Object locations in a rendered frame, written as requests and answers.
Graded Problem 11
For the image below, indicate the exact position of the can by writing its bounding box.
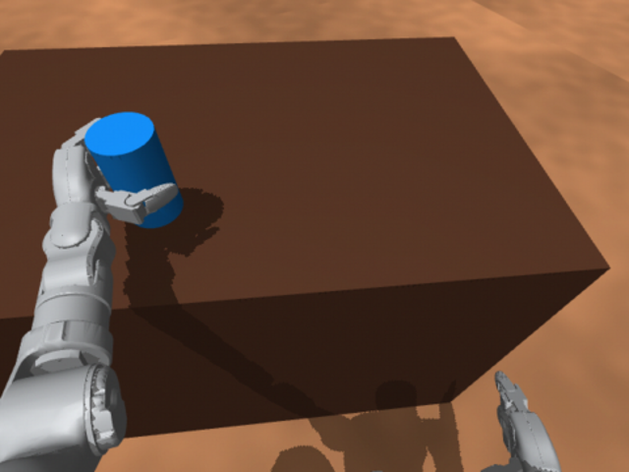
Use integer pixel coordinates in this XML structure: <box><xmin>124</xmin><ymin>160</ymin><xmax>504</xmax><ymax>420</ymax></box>
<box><xmin>85</xmin><ymin>112</ymin><xmax>184</xmax><ymax>228</ymax></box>

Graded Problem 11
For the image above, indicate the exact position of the left robot hand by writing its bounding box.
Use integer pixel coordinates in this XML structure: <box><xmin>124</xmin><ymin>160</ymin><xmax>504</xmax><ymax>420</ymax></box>
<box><xmin>52</xmin><ymin>118</ymin><xmax>178</xmax><ymax>225</ymax></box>

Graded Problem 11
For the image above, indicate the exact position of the left robot arm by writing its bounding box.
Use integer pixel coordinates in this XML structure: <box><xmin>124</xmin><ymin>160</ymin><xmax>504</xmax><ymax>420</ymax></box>
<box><xmin>0</xmin><ymin>202</ymin><xmax>127</xmax><ymax>472</ymax></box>

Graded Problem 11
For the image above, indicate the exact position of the right robot hand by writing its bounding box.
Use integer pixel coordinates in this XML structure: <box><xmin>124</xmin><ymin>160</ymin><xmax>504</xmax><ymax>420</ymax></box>
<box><xmin>481</xmin><ymin>371</ymin><xmax>562</xmax><ymax>472</ymax></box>

